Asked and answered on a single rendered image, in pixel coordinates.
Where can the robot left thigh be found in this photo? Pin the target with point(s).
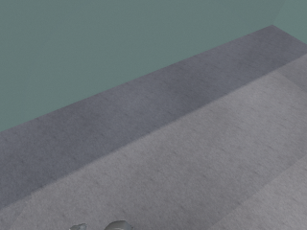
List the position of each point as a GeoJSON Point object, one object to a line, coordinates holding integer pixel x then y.
{"type": "Point", "coordinates": [119, 225]}

